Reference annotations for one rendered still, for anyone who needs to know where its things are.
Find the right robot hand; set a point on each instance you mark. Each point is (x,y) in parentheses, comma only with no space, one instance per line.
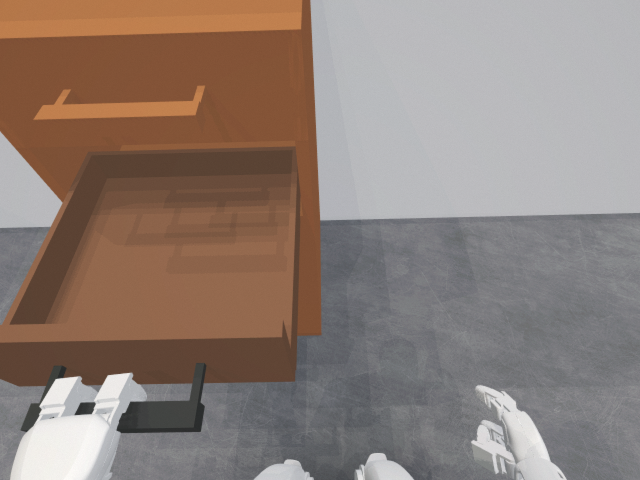
(499,449)

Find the drawer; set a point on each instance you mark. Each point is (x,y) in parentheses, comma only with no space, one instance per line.
(161,259)

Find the robot right thigh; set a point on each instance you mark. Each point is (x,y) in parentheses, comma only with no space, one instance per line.
(381,470)

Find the robot left shin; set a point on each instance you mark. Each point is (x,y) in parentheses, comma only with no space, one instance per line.
(293,462)

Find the cabinet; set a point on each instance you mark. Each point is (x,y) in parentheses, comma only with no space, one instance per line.
(248,62)

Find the robot right forearm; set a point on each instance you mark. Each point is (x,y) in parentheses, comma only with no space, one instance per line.
(537,469)

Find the handle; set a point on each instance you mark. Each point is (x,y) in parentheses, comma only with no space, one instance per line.
(121,119)
(143,416)

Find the left robot hand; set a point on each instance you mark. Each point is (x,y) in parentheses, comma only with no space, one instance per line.
(76,447)

